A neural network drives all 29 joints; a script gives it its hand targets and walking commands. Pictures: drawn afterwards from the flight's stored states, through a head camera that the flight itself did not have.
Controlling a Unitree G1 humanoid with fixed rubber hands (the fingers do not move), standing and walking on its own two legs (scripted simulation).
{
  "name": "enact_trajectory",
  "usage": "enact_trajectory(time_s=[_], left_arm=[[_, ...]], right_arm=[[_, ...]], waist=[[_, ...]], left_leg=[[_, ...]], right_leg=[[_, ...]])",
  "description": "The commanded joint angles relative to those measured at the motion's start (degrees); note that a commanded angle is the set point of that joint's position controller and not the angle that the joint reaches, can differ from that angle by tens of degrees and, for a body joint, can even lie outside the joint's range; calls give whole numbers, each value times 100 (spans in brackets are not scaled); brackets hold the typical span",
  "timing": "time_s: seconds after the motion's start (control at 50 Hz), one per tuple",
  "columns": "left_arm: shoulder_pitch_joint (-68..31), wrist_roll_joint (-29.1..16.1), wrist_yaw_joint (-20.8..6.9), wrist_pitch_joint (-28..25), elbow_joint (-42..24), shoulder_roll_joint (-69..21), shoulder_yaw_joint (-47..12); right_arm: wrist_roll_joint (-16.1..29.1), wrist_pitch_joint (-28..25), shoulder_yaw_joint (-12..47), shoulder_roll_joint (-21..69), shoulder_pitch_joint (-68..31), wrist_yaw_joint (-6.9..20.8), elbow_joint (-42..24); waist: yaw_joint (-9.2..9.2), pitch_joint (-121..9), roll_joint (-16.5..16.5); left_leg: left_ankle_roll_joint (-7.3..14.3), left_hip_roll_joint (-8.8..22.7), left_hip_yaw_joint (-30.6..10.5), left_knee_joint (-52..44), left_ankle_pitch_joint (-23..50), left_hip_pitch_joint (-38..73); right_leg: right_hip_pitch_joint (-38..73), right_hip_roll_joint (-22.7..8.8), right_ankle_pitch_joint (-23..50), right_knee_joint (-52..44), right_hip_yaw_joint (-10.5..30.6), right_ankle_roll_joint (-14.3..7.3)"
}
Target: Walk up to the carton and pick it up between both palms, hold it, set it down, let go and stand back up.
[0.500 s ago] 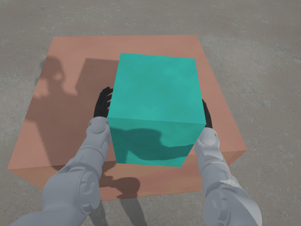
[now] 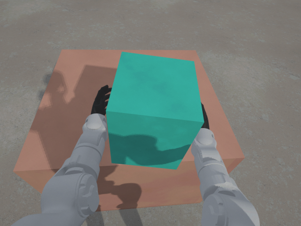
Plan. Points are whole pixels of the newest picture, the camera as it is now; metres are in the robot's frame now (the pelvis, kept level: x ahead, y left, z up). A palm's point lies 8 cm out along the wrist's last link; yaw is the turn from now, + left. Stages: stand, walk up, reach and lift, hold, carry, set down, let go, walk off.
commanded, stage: reach and lift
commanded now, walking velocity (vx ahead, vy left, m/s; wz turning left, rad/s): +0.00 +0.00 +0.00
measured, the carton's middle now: (150, 114) +0.41 -0.03 +0.06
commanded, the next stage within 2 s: hold in 1.90 s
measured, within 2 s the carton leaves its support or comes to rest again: neither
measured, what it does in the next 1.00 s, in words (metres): stands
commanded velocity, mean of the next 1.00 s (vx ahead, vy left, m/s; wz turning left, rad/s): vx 0.00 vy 0.00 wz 0.00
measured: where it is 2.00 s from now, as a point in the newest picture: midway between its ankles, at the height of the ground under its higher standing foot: outside the picture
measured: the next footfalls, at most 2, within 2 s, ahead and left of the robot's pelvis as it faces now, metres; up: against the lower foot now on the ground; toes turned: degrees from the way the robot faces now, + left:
none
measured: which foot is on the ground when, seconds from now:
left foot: down 0.00-1.00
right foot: down 0.00-1.00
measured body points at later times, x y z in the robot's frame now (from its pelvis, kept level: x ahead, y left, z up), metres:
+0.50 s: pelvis +0.00 +0.01 +0.00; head +0.00 +0.04 +0.45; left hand +0.40 +0.13 +0.13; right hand +0.35 -0.16 +0.10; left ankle +0.02 +0.12 -0.75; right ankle -0.01 -0.10 -0.75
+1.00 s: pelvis -0.01 +0.00 +0.00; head +0.00 +0.03 +0.45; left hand +0.38 +0.11 +0.14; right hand +0.32 -0.17 +0.10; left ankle +0.02 +0.12 -0.75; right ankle -0.01 -0.10 -0.75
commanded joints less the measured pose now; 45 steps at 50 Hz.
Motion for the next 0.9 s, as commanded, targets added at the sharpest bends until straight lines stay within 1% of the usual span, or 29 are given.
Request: enact_trajectory(time_s=[0.0,0.04,0.08,0.1,0.14,0.18,0.2,0.22,0.24,0.28,0.32,0.34,0.36,0.4,0.42,0.44,0.46,0.5,0.52,0.54,0.56,0.62,0.64,0.68,0.72,0.76,0.78,0.86,0.88], left_arm=[[-3696,160,-921,-325,-1139,-3591,-1798],[-3595,88,-927,-228,-1290,-3642,-1894],[-3522,61,-937,-111,-1537,-3692,-2070],[-3459,64,-942,-33,-1689,-3706,-2160],[-3283,10,-954,155,-1915,-3745,-2306],[-3087,-9,-971,404,-2145,-3792,-2462],[-2975,-67,-1003,528,-2357,-3823,-2588],[-2766,-92,-1022,688,-2504,-3803,-2654],[-2668,-166,-1058,849,-2712,-3771,-2744],[-2337,-176,-1127,1215,-2987,-3668,-2786],[-1986,-271,-1182,1557,-3442,-3538,-2898],[-1915,-325,-1211,1717,-3728,-3518,-3020],[-1863,-337,-1233,1885,-3944,-3538,-3135],[-1658,-393,-1269,2159,-4501,-3467,-3318],[-1681,-435,-1274,2271,-4770,-3427,-3440],[-1607,-499,-1274,2364,-4981,-3405,-3593],[-1548,-508,-1263,2427,-5296,-3444,-3659],[-1530,-534,-1242,2530,-5722,-3405,-3849],[-1493,-557,-1235,2605,-5785,-3430,-3921],[-1402,-518,-1221,2675,-5821,-3364,-3939],[-1383,-476,-1228,2758,-5914,-3345,-3974],[-1177,-427,-1250,2998,-5917,-3167,-3882],[-1163,-346,-1266,3105,-5873,-3124,-3810],[-1067,-222,-1294,3292,-5844,-3082,-3644],[-1027,-176,-1302,3394,-5773,-2980,-3511],[-1213,-223,-1274,3424,-5983,-2951,-3552],[-1237,-283,-1258,3406,-6010,-2953,-3577],[-1447,-377,-1166,3205,-6265,-3089,-3778],[-1432,-349,-1147,3142,-6305,-3079,-3801]], right_arm=[[98,-505,2243,3119,-4181,676,-1027],[294,-509,2440,3104,-4177,638,-1191],[443,-471,2618,3065,-4134,596,-1309],[554,-440,2667,2995,-4009,578,-1353],[744,-315,2844,2974,-4017,540,-1553],[967,-174,3042,2884,-3932,482,-1757],[1105,-65,3141,2864,-3831,455,-1806],[1255,38,3284,2775,-3749,417,-2054],[1445,148,3390,2751,-3662,373,-2152],[1697,375,3628,2587,-3598,265,-2653],[1956,620,3782,2455,-3417,176,-3113],[2088,694,3863,2411,-3403,125,-3426],[2160,758,3938,2349,-3434,85,-3741],[2296,873,4062,2217,-3301,29,-4181],[2323,929,4116,2169,-3255,9,-4434],[2363,961,4169,2120,-3225,-10,-4756],[2403,995,4214,2083,-3163,-19,-4945],[2398,1070,4207,2005,-2932,-23,-5102],[2398,1096,4196,1960,-3004,-14,-5252],[2375,1130,4178,1864,-2961,-5,-5297],[2337,1164,4171,1858,-2904,7,-5316],[2319,1337,3976,1676,-2632,62,-5066],[2277,1400,3918,1654,-2533,71,-4990],[2267,1448,3849,1628,-2575,113,-4910],[2273,1473,3734,1584,-2660,142,-4967],[2296,1432,3752,1570,-2759,160,-5018],[2335,1390,3788,1587,-2897,181,-5153],[2309,1119,4027,1804,-3159,209,-5567],[2261,1078,4092,1853,-3128,212,-5527]], waist=[[-72,-3471,218],[-27,-3527,207],[-64,-3471,209],[-89,-3540,293],[-59,-3330,250],[-110,-3104,247],[-91,-2979,199],[-51,-2825,225],[-61,-2547,134],[-64,-2155,-68],[-102,-1992,-101],[-67,-1856,-5],[-129,-1853,30],[-155,-1799,88],[-205,-1789,147],[-241,-1923,92],[-263,-1886,189],[-324,-1963,287],[-347,-1865,268],[-324,-1824,313],[-368,-1737,387],[-394,-1163,313],[-334,-1011,295],[-272,-842,264],[-229,-884,196],[-186,-1072,202],[-162,-1228,130],[-95,-2047,111],[-34,-2088,8]], left_leg=[[-17,-120,209,64,1302,1080],[-12,-118,217,95,1373,1075],[-46,-124,182,145,1552,1202],[-72,-127,173,161,1579,1299],[-76,-129,173,212,1623,1473],[-88,-126,136,227,1678,1521],[-81,-125,145,227,1645,1534],[-31,-135,166,185,1618,1506],[-42,-135,154,198,1629,1507],[-18,-117,113,125,1618,1616],[-32,-150,86,110,1529,1762],[-64,-146,67,95,1591,1738],[-87,-133,63,74,1657,1867],[-168,-152,70,97,1689,2112],[-175,-148,58,109,1763,2239],[-202,-141,55,132,1799,2417],[-250,-136,49,160,1876,2479],[-322,-120,56,143,1816,2666],[-368,-97,49,139,1738,2700],[-376,-103,89,127,1606,2713],[-408,-104,88,119,1454,2724],[-365,-80,110,-34,649,2565],[-358,-72,132,-114,320,2433],[-318,-59,186,-226,-1,2245],[-280,-95,242,-262,-127,2245],[-254,-96,272,-313,-218,2206],[-235,-99,278,-292,-97,2268],[-152,-127,336,-200,481,2459],[-112,-145,340,-169,613,2496]], right_leg=[[2270,44,2906,596,62,227],[2321,62,2940,592,53,238],[2345,93,3043,573,75,235],[2323,79,2963,547,74,179],[2323,78,2915,515,85,177],[2440,92,2958,508,121,163],[2510,95,2933,485,110,166],[2602,95,2878,445,110,209],[2697,99,2882,452,100,217],[2807,137,2829,400,115,279],[2788,142,2696,346,115,287],[2762,142,2697,311,108,266],[2683,139,2605,274,114,275],[2609,163,2449,169,68,250],[2480,170,2403,155,45,244],[2433,189,2324,111,32,237],[2315,188,2282,86,21,238],[2129,199,2010,12,-36,199],[2062,213,1843,-51,-33,144],[1952,194,1565,-88,-29,148],[1919,157,1410,-141,-26,100],[1773,102,753,-202,-45,104],[1772,68,528,-230,-60,90],[1812,73,321,-191,-88,138],[1896,51,324,-156,-96,176],[1836,53,238,-144,-93,172],[1922,84,410,-107,-90,192],[2248,100,1183,59,-23,271],[2278,115,1282,77,-35,311]])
